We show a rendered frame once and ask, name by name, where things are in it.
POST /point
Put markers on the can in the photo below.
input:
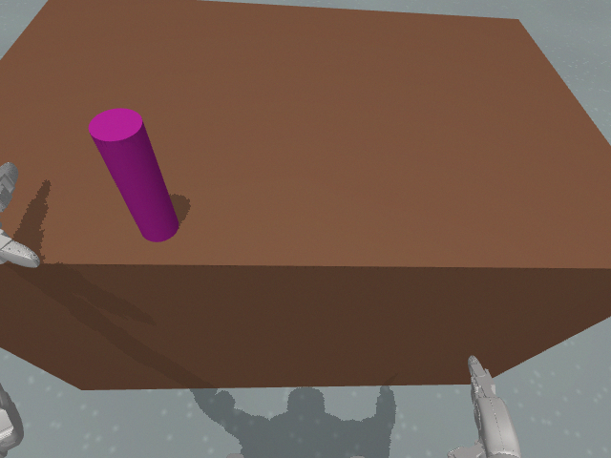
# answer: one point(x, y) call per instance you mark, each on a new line
point(121, 138)

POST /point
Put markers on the left robot hand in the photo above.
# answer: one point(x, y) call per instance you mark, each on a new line
point(11, 250)

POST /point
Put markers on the right robot hand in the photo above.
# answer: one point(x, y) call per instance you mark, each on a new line
point(496, 430)

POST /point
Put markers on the left robot arm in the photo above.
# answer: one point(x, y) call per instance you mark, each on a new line
point(11, 427)

